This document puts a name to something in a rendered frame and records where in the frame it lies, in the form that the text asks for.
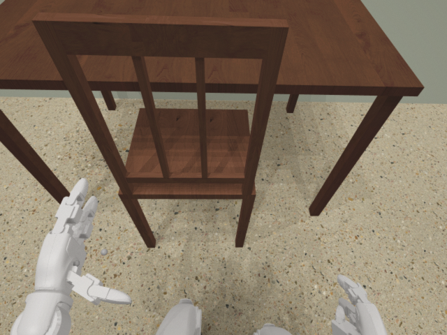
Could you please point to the robot right hand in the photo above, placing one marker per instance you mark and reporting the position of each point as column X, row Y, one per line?
column 364, row 319

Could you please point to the chair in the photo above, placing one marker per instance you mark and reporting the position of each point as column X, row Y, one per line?
column 174, row 153

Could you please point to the robot left thigh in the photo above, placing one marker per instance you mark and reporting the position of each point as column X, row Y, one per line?
column 182, row 319

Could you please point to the table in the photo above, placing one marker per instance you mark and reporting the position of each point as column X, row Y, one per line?
column 333, row 47

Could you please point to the robot left hand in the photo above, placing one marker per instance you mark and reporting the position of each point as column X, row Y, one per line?
column 63, row 245

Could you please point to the robot left forearm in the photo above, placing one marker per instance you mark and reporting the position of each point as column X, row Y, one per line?
column 46, row 313

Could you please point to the robot left shin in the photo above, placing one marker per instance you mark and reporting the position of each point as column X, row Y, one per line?
column 185, row 301

